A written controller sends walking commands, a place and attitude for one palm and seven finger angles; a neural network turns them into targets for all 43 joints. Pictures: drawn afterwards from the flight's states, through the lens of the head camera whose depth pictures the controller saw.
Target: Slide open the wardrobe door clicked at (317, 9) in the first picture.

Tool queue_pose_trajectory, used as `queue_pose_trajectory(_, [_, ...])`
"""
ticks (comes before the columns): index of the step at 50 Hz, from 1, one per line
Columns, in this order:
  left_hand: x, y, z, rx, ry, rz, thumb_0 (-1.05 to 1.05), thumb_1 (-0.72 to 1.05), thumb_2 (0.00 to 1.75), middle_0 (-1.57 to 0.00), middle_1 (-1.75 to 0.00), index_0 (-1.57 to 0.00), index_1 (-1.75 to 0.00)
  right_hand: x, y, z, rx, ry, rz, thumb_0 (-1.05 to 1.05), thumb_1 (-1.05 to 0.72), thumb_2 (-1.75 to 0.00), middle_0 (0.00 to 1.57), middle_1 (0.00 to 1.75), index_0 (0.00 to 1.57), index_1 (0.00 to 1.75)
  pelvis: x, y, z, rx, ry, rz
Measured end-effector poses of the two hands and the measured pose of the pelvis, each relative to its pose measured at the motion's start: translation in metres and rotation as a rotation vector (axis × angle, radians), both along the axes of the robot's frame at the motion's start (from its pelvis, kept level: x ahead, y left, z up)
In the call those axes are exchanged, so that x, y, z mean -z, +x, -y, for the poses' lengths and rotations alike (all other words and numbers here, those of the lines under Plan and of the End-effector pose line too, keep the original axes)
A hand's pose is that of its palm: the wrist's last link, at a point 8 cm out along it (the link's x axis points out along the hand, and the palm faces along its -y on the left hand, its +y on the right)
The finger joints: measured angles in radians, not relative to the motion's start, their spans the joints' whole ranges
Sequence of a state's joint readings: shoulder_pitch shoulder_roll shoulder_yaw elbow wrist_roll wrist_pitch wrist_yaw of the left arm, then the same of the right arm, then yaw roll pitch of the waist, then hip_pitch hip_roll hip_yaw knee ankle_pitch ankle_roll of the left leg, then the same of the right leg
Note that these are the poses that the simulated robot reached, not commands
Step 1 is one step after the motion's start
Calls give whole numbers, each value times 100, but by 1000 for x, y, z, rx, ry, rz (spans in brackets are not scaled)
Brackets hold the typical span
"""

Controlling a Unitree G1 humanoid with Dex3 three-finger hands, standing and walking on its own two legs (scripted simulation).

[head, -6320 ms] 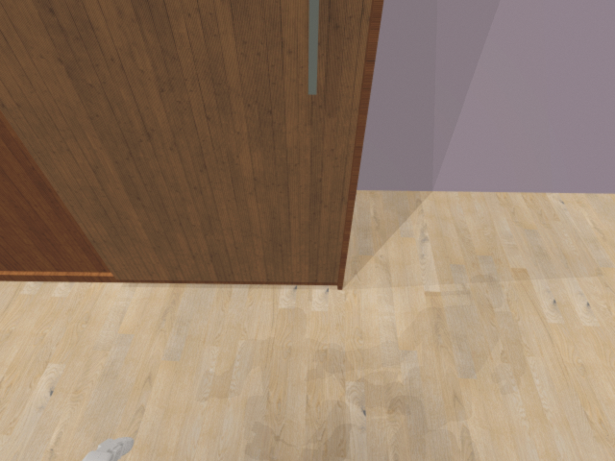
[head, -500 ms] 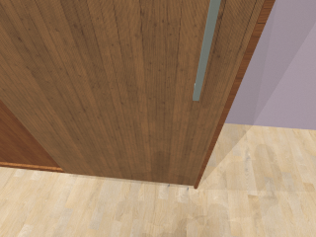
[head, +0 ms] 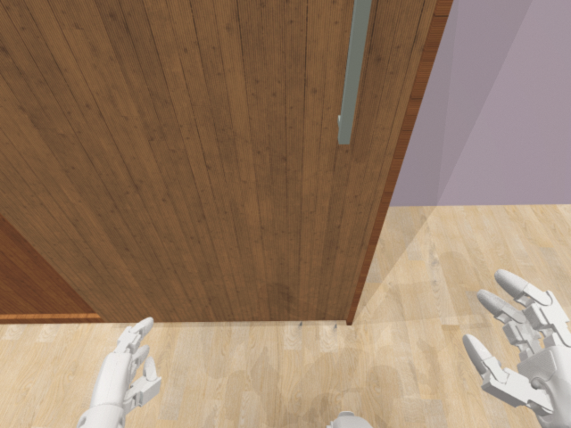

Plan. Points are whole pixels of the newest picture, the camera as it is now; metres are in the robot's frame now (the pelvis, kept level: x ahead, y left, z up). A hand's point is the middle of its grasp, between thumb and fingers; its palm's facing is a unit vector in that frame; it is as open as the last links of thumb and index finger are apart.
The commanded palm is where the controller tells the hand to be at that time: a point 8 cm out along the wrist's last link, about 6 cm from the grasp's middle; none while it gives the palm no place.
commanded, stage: raise the hand with hooked fingers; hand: right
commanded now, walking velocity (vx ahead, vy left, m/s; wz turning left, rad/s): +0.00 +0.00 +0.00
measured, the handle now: (354, 41) +0.55 -0.09 +0.28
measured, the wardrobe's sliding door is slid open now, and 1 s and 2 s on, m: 0.00 0.00 0.00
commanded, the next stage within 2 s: move the hooked fingers beside the handle in 1.54 s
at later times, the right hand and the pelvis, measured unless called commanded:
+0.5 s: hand (537, 260) +0.27 -0.26 +0.16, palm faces +0.03 +1.00 -0.07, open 12.4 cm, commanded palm +0.24 -0.32 +0.18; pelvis +0.03 -0.03 +0.04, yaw +2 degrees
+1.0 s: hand out of the picture +0.29 -0.30 +0.26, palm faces +0.08 +0.99 -0.11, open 14.0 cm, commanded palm +0.25 -0.34 +0.28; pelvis +0.01 -0.03 +0.05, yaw +0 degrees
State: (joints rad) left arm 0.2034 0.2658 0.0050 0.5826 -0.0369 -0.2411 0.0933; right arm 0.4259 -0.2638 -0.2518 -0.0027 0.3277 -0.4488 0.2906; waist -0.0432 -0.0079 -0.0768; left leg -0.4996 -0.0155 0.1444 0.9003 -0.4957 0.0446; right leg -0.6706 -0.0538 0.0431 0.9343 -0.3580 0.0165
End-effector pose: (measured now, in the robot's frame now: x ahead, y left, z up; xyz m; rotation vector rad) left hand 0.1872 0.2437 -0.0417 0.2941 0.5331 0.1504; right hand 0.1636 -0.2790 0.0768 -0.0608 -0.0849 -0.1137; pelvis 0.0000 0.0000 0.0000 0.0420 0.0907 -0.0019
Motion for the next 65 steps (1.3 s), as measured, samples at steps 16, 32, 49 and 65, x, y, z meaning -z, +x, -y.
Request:
queue_pose_trajectory(16, [5, -40, 20, -100, -98, -94, 2, 90, 90, -20, -30, -21, -30, -61, 78, 25, -99, 4, -57, 1, -7, -55, 26, 84, 26, 83, -29, 25, 20, -48, -22, 27])
queue_pose_trajectory(32, [-38, 21, 52, 12, -85, 70, 2, 90, 90, -20, -30, -21, -30, -122, 88, 54, -68, -26, 25, 0, 30, -39, 29, 108, 29, 107, -41, 25, 35, -22, -18, 107])
queue_pose_trajectory(49, [-34, 12, 63, 54, -132, 22, 2, 90, 90, -20, -30, -21, -30, -182, 101, 74, -37, -53, 19, -1, 49, -31, 31, 120, 30, 120, -49, 14, 26, -6, -23, 155])
queue_pose_trajectory(65, [-32, 7, 30, -3, -126, 21, 2, 90, 90, -20, -30, -21, -30, -195, 117, 61, -73, -44, 1, -1, 50, -30, 31, 120, 30, 120, -49, 18, 17, -21, -31, 148])
